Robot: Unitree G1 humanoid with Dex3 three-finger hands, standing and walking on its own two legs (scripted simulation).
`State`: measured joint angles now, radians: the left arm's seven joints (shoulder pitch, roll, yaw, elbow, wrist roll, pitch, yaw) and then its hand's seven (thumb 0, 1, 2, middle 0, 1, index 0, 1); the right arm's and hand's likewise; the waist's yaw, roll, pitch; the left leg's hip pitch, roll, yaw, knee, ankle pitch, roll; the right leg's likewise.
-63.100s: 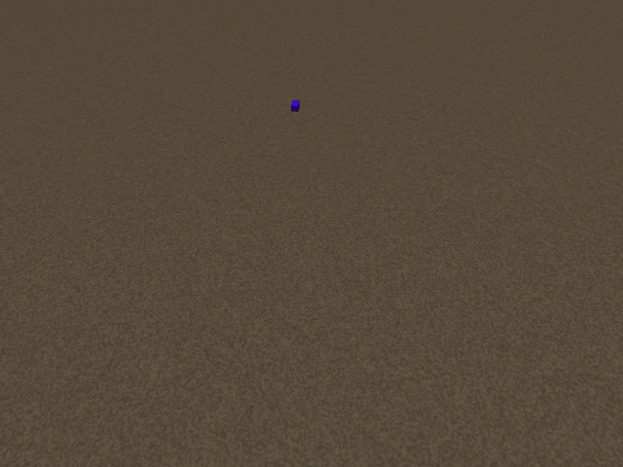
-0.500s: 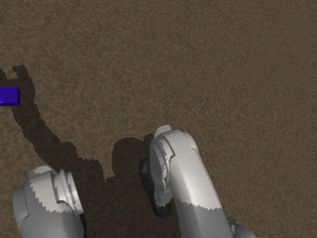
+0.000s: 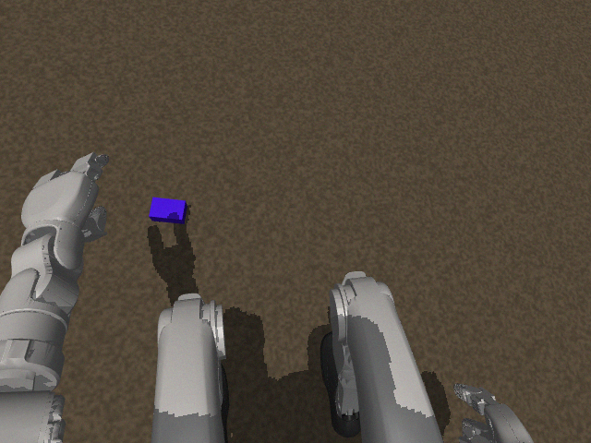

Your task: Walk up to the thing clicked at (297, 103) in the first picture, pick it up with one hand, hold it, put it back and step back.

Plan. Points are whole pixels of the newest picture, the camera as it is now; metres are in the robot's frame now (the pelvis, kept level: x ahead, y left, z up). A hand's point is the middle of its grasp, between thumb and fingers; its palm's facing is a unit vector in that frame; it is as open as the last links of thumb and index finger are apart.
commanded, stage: home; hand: left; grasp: from above
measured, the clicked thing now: (168, 210) +0.54 +0.21 -0.40
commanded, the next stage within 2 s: none
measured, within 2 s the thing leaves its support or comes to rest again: neither
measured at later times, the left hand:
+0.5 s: hand (78, 297) +0.30 +0.18 +0.09, palm faces -0.04 -0.93 -0.38, open 7.4 cm
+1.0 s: hand out of the picture +0.23 +0.18 +0.25, palm faces +0.15 -0.97 -0.20, open 7.4 cm
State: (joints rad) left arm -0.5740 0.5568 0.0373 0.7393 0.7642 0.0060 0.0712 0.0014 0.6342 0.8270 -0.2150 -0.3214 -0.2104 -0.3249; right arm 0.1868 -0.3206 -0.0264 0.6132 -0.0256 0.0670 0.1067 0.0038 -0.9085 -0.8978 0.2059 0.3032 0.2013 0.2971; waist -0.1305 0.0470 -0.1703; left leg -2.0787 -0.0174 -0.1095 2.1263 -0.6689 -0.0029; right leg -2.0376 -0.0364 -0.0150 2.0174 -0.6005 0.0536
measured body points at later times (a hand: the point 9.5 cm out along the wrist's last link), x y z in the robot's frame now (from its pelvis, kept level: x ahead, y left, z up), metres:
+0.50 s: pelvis +0.03 -0.02 +0.18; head +0.15 +0.01 +0.62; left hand +0.30 +0.23 +0.12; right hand +0.23 -0.24 +0.09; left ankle +0.08 +0.12 -0.39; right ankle +0.11 -0.15 -0.39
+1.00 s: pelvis +0.09 -0.01 +0.29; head +0.10 -0.01 +0.74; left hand +0.22 +0.23 +0.27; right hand +0.27 -0.24 +0.24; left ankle +0.08 +0.12 -0.39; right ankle +0.11 -0.15 -0.39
